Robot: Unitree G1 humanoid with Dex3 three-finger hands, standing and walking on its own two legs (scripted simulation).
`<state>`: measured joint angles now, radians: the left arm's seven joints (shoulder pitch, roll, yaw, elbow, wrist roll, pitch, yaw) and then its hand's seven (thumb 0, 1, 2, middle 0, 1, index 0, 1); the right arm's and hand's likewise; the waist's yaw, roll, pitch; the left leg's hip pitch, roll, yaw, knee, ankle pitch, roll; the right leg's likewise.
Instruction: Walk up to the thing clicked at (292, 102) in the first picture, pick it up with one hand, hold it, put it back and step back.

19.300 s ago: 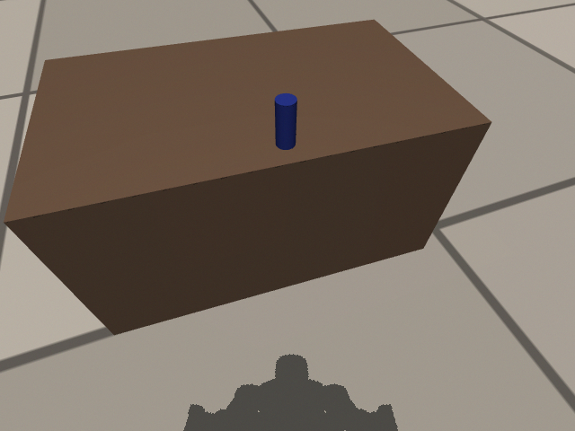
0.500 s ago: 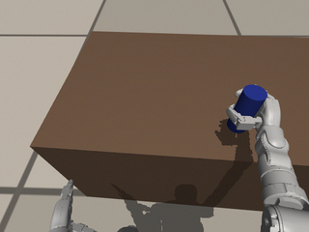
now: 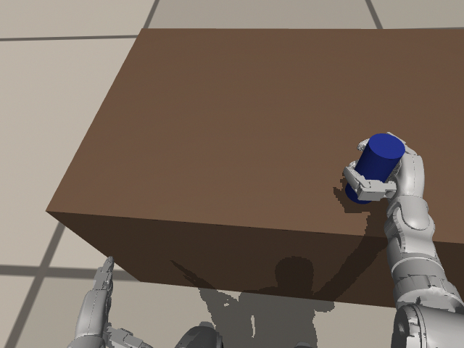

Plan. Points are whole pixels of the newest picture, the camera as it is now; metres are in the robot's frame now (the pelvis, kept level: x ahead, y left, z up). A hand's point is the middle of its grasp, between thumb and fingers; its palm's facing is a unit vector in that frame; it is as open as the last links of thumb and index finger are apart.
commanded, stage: lower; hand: right
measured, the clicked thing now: (371, 171) +0.42 -0.18 +0.04
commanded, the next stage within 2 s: loosen in 0.80 s
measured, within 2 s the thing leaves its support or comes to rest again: rests again in 0.68 s
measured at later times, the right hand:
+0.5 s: hand (360, 179) +0.43 -0.18 +0.00, palm faces +0.12 +0.99 +0.00, open 7.8 cm
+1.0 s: hand (357, 183) +0.44 -0.18 -0.02, palm faces +0.13 +0.99 +0.01, open 7.8 cm
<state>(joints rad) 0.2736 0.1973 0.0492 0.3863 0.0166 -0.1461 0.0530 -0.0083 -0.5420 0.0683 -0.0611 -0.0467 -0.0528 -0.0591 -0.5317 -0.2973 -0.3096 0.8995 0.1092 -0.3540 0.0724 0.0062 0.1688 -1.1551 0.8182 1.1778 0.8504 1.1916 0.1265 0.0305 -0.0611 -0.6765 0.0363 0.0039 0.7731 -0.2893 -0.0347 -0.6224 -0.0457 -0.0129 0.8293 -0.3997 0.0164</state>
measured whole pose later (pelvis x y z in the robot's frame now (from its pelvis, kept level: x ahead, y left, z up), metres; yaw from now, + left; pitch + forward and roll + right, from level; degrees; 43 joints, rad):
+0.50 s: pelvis -0.01 +0.00 -0.03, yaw +0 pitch +16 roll +1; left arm 0.35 0.21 0.06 0.19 0.04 -0.11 0.02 -0.01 -0.54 0.06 -0.06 -0.05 -0.06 -0.06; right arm -0.60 -0.32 -0.35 0.96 0.07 -0.42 0.06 0.01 0.16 -1.16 0.81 1.19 0.84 1.21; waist 0.16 0.04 -0.10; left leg -0.89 0.03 0.00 0.96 -0.35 -0.04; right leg -0.84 -0.05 0.00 1.04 -0.47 0.01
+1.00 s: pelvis -0.01 +0.00 -0.05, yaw +0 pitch +18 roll +1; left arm 0.39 0.23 0.06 0.07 0.04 -0.08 0.02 -0.01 -0.53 0.05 -0.06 -0.04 -0.06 -0.05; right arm -0.59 -0.32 -0.38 0.95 0.07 -0.46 0.07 0.00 0.18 -1.16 0.83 1.17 0.86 1.18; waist 0.17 0.03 -0.11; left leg -0.98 0.03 0.01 1.05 -0.39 -0.03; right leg -0.93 -0.05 0.01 1.12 -0.51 0.02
